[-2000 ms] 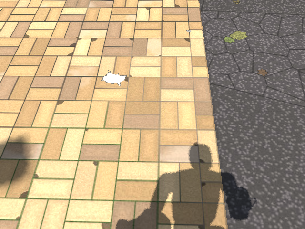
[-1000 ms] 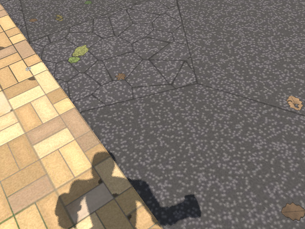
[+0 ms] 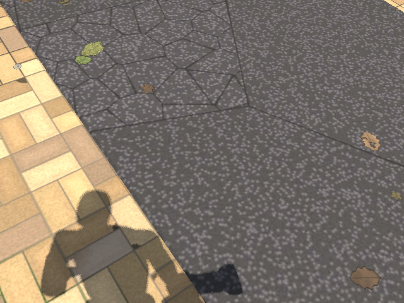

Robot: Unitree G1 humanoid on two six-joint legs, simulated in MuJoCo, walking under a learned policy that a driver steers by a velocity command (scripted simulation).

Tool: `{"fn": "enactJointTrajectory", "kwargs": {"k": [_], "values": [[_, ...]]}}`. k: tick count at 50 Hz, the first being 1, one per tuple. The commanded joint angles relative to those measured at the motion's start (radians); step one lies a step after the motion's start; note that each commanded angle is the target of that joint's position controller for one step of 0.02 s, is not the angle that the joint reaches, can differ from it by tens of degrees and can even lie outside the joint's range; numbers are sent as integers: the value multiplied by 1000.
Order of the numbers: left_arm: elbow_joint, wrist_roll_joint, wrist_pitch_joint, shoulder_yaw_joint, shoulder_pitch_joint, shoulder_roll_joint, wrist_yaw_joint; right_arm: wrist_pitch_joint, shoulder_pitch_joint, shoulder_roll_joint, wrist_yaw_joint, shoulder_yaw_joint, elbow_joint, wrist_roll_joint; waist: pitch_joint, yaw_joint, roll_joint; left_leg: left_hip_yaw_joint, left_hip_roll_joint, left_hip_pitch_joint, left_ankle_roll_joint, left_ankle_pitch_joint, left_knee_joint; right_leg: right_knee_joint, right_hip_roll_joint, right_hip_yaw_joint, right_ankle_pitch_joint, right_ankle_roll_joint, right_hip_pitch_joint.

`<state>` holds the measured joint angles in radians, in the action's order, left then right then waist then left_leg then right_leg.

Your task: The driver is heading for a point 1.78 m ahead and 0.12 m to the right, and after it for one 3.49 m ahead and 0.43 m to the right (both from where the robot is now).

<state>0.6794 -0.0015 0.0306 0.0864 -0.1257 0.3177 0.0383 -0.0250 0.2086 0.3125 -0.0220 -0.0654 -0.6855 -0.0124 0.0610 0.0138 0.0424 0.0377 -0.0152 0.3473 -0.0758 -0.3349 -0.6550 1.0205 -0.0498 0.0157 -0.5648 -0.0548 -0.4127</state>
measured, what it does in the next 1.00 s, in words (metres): walks ahead: right foot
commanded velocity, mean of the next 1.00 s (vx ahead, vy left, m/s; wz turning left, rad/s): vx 0.22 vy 0.00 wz -0.14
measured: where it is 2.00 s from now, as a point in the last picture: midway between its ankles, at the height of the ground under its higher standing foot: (227, 203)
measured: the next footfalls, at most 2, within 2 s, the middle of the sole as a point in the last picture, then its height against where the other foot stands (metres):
right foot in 0.64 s outside the picture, level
left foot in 1.10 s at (199, 282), level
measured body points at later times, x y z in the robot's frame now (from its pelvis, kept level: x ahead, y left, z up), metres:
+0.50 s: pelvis +0.03 +0.00 +0.02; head +0.05 +0.00 +0.47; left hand +0.13 +0.29 -0.10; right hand +0.19 -0.25 -0.09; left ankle +0.01 +0.08 -0.73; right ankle +0.01 -0.14 -0.70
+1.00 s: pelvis +0.23 -0.07 +0.01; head +0.27 -0.11 +0.46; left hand +0.31 +0.21 -0.09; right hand +0.42 -0.35 -0.07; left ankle +0.46 +0.02 -0.69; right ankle +0.06 -0.14 -0.73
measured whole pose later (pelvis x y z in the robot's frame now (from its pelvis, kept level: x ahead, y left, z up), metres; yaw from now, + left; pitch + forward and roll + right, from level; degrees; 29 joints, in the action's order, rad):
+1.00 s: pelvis +0.23 -0.07 +0.01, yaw -13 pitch +2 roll +1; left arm 0.77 0.02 -0.05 0.04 -0.40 0.29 0.02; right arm 0.11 0.02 0.29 -0.06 -0.04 -0.65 0.01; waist 0.05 -0.08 -0.04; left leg -0.01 0.01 0.62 0.02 0.08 -0.51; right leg 0.25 0.05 -0.14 -0.36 0.07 0.09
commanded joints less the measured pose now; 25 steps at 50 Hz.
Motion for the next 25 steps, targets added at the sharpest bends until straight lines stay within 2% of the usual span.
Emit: {"fn": "enactJointTrajectory", "kwargs": {"k": [1, 2, 3, 6, 10, 14, 17, 18, 21, 23, 25], "values": [[-86, -1, -17, 26, 67, 105, 19, 43, 9, 194, 12, -48, 81, 12, -122, 15, -112, -433, 296, -276, -181, 463, 309, 202, 8, -106, 44, 8, -281], [-79, -6, -14, 31, 56, 113, 23, 37, -21, 173, 22, -38, 87, 27, -114, -2, -124, -396, 264, -255, -152, 465, 310, 168, 2, -111, 107, 3, -257], [-70, -3, -15, 31, 41, 106, 19, 31, -23, 164, 29, -32, 93, 27, -125, -10, -143, -375, 239, -240, -143, 489, 315, 177, 17, -105, 156, -5, -221], [-39, 6, -16, 25, 2, 83, 12, 27, -14, 143, 43, -24, 105, 16, -163, -11, -133, -336, 221, -285, -141, 525, 321, 143, 32, -100, 233, -26, -198], [-28, 7, -14, 19, 16, 71, 12, 21, -9, 128, 51, -15, 100, 10, -141, 4, -153, -331, 208, -291, -135, 440, 340, 15, 14, -101, 269, -50, -176], [1, 5, -19, 3, 2, 43, 0, 25, -54, 61, 47, 13, 80, -13, -113, 10, -170, -271, 181, -209, -117, 295, 374, -210, -36, -91, 296, -55, -16], [9, 12, -26, 1, 4, 62, -7, 27, -53, 80, 36, 11, 47, -24, -70, 30, -172, -275, 190, -170, -126, 218, 388, -317, -33, -67, 254, -44, 59], [10, 15, -28, 0, -1, 70, -7, 27, -48, 94, 35, 6, 39, -22, -71, 36, -165, -292, 198, -179, -134, 110, 405, -341, -28, -58, 242, -35, 62], [-4, 28, -42, -3, 24, 91, -8, 26, -13, 166, 36, -21, 18, 4, -14, 64, -163, -401, 260, -230, -173, -198, 462, -330, -5, -28, 149, 5, -47], [-12, 36, -60, -7, 41, 83, -19, 35, 22, 161, 42, -26, 5, 15, 6, 75, -134, -454, 314, -316, -194, -231, 477, -314, -22, -53, 101, 43, -146], [-12, 39, -75, -12, 43, 68, -32, 46, 36, 148, 46, -28, -1, 18, -6, 71, -112, -441, 338, -387, -197, -172, 481, -313, -35, -62, 98, 76, -188]]}}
